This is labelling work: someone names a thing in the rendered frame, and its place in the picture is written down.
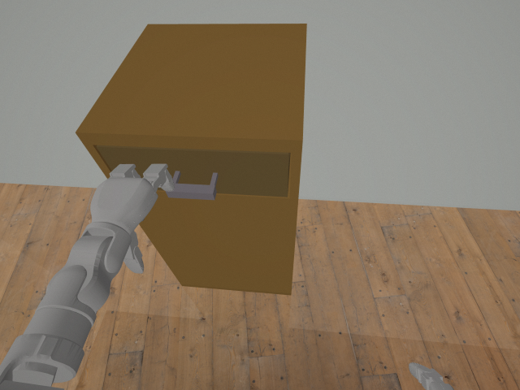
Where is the cabinet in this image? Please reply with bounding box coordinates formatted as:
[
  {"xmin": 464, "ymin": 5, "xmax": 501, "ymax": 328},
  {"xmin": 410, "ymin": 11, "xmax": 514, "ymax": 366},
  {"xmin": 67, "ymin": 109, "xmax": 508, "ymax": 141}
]
[{"xmin": 76, "ymin": 24, "xmax": 307, "ymax": 295}]

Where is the robot right hand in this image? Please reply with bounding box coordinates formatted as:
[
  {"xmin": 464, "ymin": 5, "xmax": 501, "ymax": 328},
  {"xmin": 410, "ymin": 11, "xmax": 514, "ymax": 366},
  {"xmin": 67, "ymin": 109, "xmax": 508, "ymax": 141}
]
[{"xmin": 409, "ymin": 362, "xmax": 454, "ymax": 390}]

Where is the robot left hand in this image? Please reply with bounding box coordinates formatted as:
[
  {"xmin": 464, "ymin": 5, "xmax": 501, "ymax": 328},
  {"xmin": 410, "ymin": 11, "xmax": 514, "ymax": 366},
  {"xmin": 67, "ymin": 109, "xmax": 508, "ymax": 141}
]
[{"xmin": 90, "ymin": 164, "xmax": 175, "ymax": 274}]

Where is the robot left forearm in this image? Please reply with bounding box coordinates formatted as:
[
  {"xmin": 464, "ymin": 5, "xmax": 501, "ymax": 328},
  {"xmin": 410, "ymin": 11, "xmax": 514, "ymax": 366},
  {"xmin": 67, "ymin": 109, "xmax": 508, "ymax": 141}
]
[{"xmin": 0, "ymin": 222, "xmax": 132, "ymax": 387}]

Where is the handle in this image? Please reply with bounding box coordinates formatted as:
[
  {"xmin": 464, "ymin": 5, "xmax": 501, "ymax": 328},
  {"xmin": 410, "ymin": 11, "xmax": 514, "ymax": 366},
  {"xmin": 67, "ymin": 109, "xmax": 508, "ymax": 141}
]
[{"xmin": 165, "ymin": 171, "xmax": 219, "ymax": 200}]

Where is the drawer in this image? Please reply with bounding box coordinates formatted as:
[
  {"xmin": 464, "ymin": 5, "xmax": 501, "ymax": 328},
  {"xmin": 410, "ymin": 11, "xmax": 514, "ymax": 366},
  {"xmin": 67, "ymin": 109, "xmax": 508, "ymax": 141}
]
[{"xmin": 96, "ymin": 145, "xmax": 291, "ymax": 197}]

